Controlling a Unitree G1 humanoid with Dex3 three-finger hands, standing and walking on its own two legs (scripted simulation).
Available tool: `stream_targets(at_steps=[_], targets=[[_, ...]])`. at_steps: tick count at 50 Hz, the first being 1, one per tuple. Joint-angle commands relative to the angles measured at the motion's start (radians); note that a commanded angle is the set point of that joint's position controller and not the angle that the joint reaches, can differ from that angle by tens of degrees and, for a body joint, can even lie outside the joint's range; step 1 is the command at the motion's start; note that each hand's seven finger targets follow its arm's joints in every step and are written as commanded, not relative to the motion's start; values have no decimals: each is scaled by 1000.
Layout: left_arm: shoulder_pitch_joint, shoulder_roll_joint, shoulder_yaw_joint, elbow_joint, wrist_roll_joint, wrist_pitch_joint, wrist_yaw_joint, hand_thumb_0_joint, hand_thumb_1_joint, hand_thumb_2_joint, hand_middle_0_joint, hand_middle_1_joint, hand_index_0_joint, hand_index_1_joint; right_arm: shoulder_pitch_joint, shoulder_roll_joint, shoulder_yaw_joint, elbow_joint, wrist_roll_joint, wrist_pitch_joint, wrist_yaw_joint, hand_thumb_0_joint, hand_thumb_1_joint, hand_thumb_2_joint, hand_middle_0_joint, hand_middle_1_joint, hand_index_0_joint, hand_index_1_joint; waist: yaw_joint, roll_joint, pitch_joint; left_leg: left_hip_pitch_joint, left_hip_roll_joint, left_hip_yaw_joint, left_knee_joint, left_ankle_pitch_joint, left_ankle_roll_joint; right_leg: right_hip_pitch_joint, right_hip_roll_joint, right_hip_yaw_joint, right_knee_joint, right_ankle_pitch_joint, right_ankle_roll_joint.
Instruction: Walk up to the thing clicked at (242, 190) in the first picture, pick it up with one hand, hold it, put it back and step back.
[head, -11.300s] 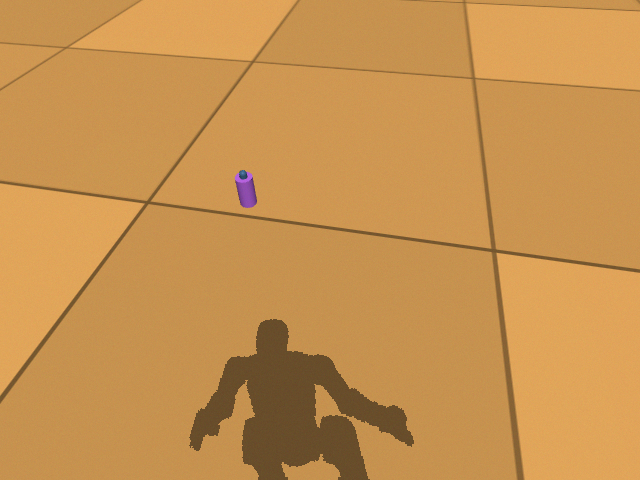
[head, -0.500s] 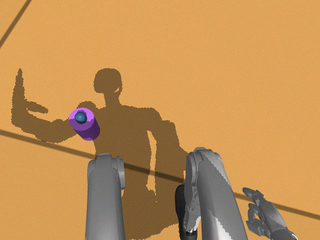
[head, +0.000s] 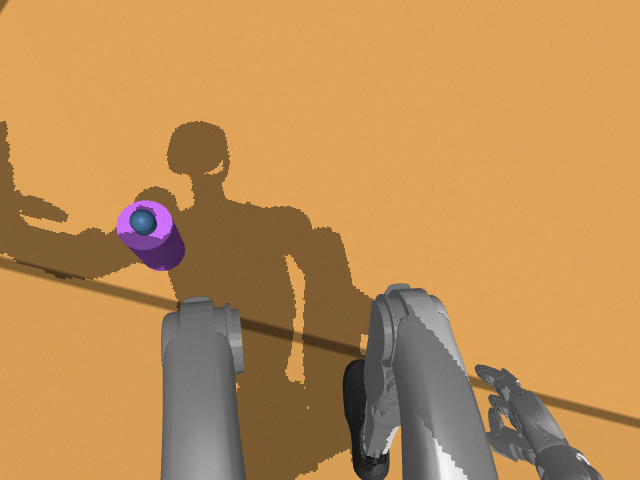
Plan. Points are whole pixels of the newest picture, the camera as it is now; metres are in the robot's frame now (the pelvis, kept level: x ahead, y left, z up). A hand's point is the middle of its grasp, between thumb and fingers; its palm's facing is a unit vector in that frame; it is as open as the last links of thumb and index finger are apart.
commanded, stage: approach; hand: left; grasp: from the side
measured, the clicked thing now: (152, 236) +0.46 +0.25 -0.27
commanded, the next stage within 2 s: close in in 0.34 s
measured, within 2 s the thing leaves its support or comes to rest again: neither
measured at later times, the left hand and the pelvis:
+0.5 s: hand (85, 254) +0.41 +0.32 -0.21, palm faces +0.11 -0.99 +0.05, open 17.6 cm; pelvis -0.01 +0.01 -0.07, yaw -6 degrees
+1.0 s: hand (141, 255) +0.41 +0.25 -0.24, palm faces +0.13 -0.99 +0.05, open 17.7 cm; pelvis -0.02 +0.03 -0.08, yaw -8 degrees
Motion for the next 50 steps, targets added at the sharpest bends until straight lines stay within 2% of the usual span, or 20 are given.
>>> stream_targets(at_steps=[1, 6, 10, 11, 13, 14, 15, 16, 20, 23, 29, 32, 33, 34, 35, 38, 42, 45, 46, 50], targets=[[-170, 264, -1, -34, -49, -119, -10, 0, -596, 41, -81, -93, -58, -112, 91, -251, -62, -55, -16, -31, -13, 0, -908, -904, 198, 300, 199, 300, -32, 176, -500, 354, 4, 77, -223, 123, 47, 260, 38, -80, -173, 95, -71], [-214, 301, -25, 22, -20, -205, 27, 0, -580, 40, -78, -92, -60, -106, 50, -283, -33, -65, -50, -20, 0, 0, -897, -900, 199, 300, 199, 300, -39, 233, -467, 355, 12, 57, -187, 75, 35, 206, 45, -110, -115, 60, -75], [-257, 410, 30, -43, 11, -291, 81, 0, -584, 42, -79, -96, -61, -109, 28, -300, 3, -71, -86, 10, 15, 0, -906, -903, 199, 300, 199, 300, -27, 331, -517, 417, 22, 46, -161, 128, 18, 227, 49, -128, -58, 100, -75], [-268, 412, 27, -88, 16, -317, 92, 0, -571, 45, -77, -98, -61, -109, -1, -300, 13, -91, -95, 16, 18, 0, -908, -903, 199, 300, 199, 300, -26, 363, -531, 439, 25, 44, -152, 140, 14, 224, 51, -130, -46, 109, -75], [-233, 379, 23, -26, 23, -350, 110, 0, -568, 58, -73, -108, -58, -118, -11, -311, 28, -77, -117, 33, 22, 0, -911, -905, 199, 300, 199, 300, -48, 387, -511, 446, 29, 39, -134, 164, 9, 232, 54, -142, -25, 137, -74], [-223, 335, -11, -36, 23, -367, 115, 0, -565, 60, -74, -108, -57, -120, -30, -308, 41, -87, -124, 40, 27, 0, -919, -907, 199, 300, 199, 300, -60, 387, -501, 453, 29, 32, -126, 174, 5, 223, 54, -147, -17, 138, -75], [-206, 368, 11, -9, 34, -379, 125, 0, -574, 67, -70, -112, -54, -124, -35, -322, 40, -75, -134, 47, 25, 0, -915, -907, 199, 300, 199, 300, -55, 419, -500, 469, 32, 30, -119, 192, 2, 216, 56, -150, -5, 156, -76], [-187, 364, 9, 4, 38, -391, 132, 0, -568, 66, -72, -112, -56, -123, -33, -324, 52, -70, -146, 53, 25, 0, -918, -907, 199, 300, 199, 300, -68, 435, -508, 485, 34, 26, -105, 232, -3, 238, 57, -155, 0, 188, -74], [-166, 201, -96, 57, 37, -424, 162, 0, -611, 47, -80, -121, -69, -128, -68, -332, 72, -73, -171, 75, 35, 0, -933, -910, 199, 300, 199, 300, -113, 438, -437, 480, 38, -4, -89, 240, -14, 195, 59, -186, 23, 202, -75], [-165, 132, -154, 94, 38, -464, 200, 0, -611, 22, -66, -98, -64, -97, -105, -341, 96, -88, -183, 85, 47, 0, -934, -908, 199, 300, 199, 300, -144, 383, -372, 429, 37, -27, -69, 203, -12, 187, 61, -213, 34, 190, -71], [-196, 149, -129, 81, 36, -575, 328, 0, -611, 6, -73, -89, -73, -84, -150, -360, 139, -94, -216, 105, 75, 0, -945, -908, 199, 300, 199, 300, -157, 322, -343, 367, 35, -45, -10, 173, -1, 262, 72, -228, 38, 195, -52], [-195, 176, -115, 88, 63, -617, 399, 0, -611, 21, -73, -95, -74, -91, -170, -363, 157, -98, -231, 116, 88, 0, -940, -907, 199, 300, 199, 300, -153, 359, -300, 354, 37, -56, -31, 106, -6, 247, 78, -243, 43, 143, -54], [-178, 159, -134, 110, 80, -623, 420, 0, -611, 25, -73, -95, -74, -90, -190, -349, 174, -108, -234, 118, 93, 0, -939, -907, 199, 300, 199, 300, -149, 360, -276, 352, 39, -58, -38, 86, -8, 237, 79, -245, 43, 126, -56], [-191, 143, -142, 113, 94, -633, 438, 0, -611, 29, -71, -88, -70, -85, -184, -361, 165, -101, -241, 124, 95, 0, -939, -907, 199, 300, 199, 300, -171, 375, -276, 365, 39, -61, -36, 97, -14, 236, 77, -249, 44, 144, -52], [-184, 157, -150, 125, 114, -638, 454, 0, -608, 26, -72, -85, -71, -82, -180, -374, 159, -95, -250, 128, 95, 0, -937, -907, 199, 300, 199, 300, -168, 397, -261, 364, 40, -61, -40, 80, -16, 224, 80, -253, 49, 136, -57], [-192, 88, -224, 137, 137, -646, 480, 0, -574, 28, -66, -72, -64, -69, -190, -376, 164, -101, -260, 137, 105, 0, -934, -906, 199, 300, 199, 300, -201, 401, -216, 351, 43, -77, -48, 60, -20, 206, 79, -265, 52, 141, -57], [-192, 9, -314, 150, 126, -657, 495, 0, -598, 24, -60, -67, -59, -62, -208, -371, 172, -114, -270, 142, 116, 0, -934, -906, 199, 300, 199, 300, -230, 327, -199, 315, 39, -89, -31, 28, -9, 210, 86, -269, 37, 128, -49], [-211, -29, -351, 166, 109, -668, 519, 0, -608, 27, -57, -70, -60, -64, -212, -371, 179, -118, -273, 144, 121, 0, -926, -904, 199, 300, 199, 300, -240, 281, -176, 293, 36, -105, -22, 12, -2, 204, 90, -272, 34, 120, -43], [-231, -34, -350, 171, 99, -673, 528, 0, -611, 25, -56, -70, -60, -63, -205, -372, 185, -121, -273, 145, 122, 0, -930, -905, 199, 300, 199, 300, -255, 261, -183, 287, 33, -114, -16, 9, -1, 213, 92, -278, 32, 120, -39], [-230, 8, -318, 190, 103, -710, 582, 0, -592, 71, -57, -85, -59, -80, -210, -367, 207, -127, -285, 154, 126, 0, -913, -902, 199, 300, 199, 300, -233, 259, -193, 291, 34, -123, -6, 36, -2, 240, 98, -277, 38, 139, -40]])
